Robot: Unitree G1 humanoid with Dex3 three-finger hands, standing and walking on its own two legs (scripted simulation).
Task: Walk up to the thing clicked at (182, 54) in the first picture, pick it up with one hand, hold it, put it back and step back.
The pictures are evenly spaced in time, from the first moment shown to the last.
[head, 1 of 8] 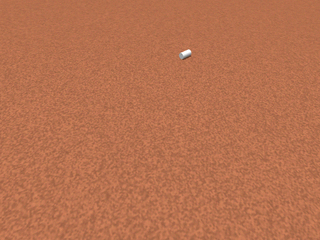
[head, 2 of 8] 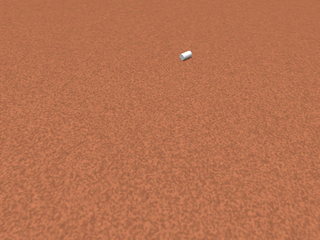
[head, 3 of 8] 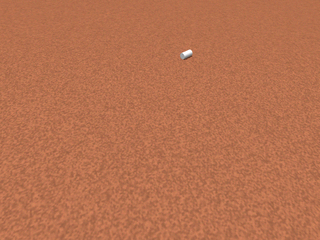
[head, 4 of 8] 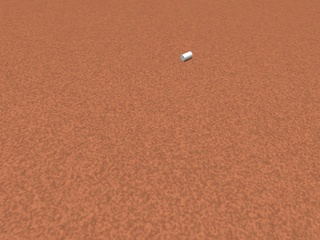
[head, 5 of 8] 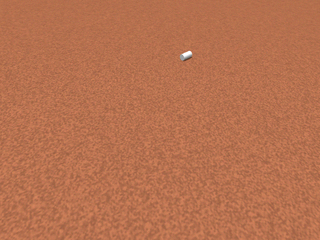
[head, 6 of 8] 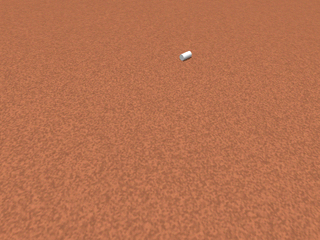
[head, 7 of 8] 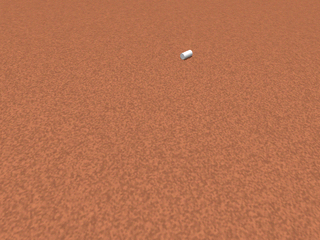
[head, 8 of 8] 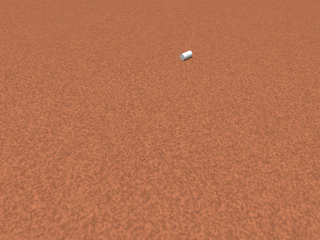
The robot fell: no
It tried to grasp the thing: no
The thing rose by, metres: 0.00
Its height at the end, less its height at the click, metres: +0.00
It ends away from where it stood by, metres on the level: 0.00
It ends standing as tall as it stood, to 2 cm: yes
